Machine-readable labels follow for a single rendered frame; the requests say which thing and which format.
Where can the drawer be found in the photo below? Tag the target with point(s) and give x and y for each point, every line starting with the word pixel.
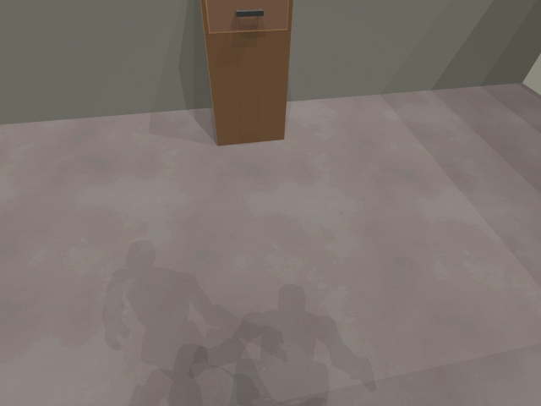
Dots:
pixel 221 15

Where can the handle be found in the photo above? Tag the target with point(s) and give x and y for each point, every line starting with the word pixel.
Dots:
pixel 249 13

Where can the cabinet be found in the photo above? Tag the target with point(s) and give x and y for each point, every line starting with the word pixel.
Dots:
pixel 248 72

